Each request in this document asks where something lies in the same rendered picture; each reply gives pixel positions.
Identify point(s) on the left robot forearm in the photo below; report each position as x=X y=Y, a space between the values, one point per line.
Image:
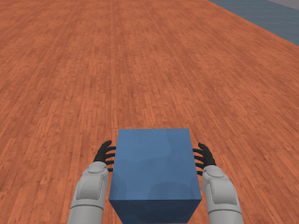
x=89 y=197

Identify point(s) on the right robot forearm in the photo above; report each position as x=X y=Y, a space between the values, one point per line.
x=222 y=202

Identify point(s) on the carton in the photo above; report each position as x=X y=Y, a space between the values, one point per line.
x=154 y=178

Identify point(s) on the robot right hand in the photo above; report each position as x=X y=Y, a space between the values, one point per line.
x=206 y=160

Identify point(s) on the robot left hand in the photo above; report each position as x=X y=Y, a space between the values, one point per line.
x=102 y=156

